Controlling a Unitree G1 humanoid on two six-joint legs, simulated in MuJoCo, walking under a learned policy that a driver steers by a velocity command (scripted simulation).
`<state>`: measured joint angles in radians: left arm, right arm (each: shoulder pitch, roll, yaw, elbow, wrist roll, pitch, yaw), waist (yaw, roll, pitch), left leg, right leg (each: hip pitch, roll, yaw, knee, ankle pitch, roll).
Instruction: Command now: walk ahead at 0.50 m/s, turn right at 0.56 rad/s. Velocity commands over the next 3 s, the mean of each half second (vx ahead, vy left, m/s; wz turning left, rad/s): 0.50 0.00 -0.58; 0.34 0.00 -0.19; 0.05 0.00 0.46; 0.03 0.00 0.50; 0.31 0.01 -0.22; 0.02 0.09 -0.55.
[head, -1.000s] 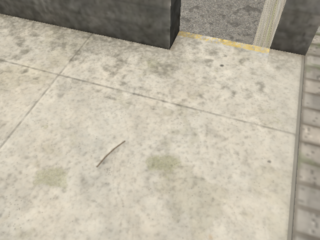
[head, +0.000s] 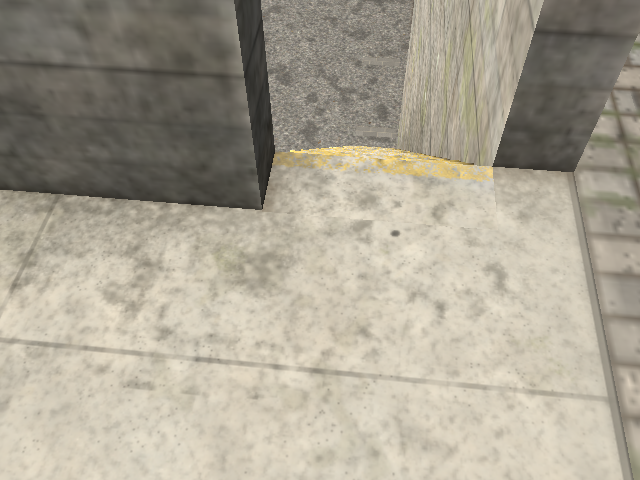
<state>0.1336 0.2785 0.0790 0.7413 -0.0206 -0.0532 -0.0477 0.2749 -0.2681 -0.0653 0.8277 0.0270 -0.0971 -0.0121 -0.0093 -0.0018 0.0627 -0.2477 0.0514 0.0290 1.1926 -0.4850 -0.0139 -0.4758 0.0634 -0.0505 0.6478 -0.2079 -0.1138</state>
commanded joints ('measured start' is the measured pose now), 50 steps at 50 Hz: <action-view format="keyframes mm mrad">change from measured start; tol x32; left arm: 1 128 120 33 -39 -2 -22 9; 50 11 90 -4 -124 30 17 45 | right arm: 1 -88 -122 -18 -133 -12 -67 -4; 50 60 -129 -7 -19 -8 98 -10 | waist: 1 47 11 -164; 20 -37 -126 -166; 22 -30 317 -411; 50 -5 -109 -211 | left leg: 1 -510 44 -126 81 121 36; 18 -227 -61 -104 -720 436 8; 20 41 -35 -100 -770 446 66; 22 628 364 -744 -835 193 306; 29 112 187 -262 -1002 352 201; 43 158 111 -41 -707 897 109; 46 -266 -46 -143 -50 -247 -35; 50 -304 36 -96 -51 -73 -68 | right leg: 1 523 -293 539 -362 113 -211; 18 371 -202 478 -248 183 -82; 24 -354 -58 239 682 -272 95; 42 99 -57 38 -168 223 59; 45 791 -483 421 -104 1090 -188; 50 331 -366 230 -299 500 -132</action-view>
